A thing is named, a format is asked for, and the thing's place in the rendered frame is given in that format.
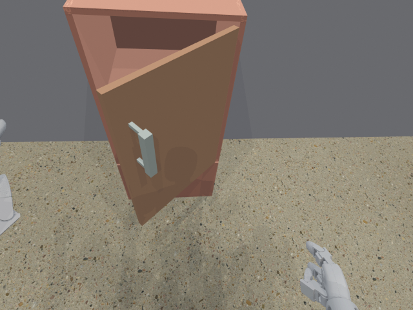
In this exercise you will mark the handle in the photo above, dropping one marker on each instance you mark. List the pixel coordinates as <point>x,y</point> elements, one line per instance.
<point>146,142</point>

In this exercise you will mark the cupboard door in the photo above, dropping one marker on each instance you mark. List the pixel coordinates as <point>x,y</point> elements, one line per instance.
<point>181,100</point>

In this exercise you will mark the right robot hand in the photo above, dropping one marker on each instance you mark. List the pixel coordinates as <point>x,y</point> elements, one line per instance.
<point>330,282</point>

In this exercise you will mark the left robot hand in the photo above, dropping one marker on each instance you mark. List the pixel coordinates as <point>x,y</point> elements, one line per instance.
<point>7,215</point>

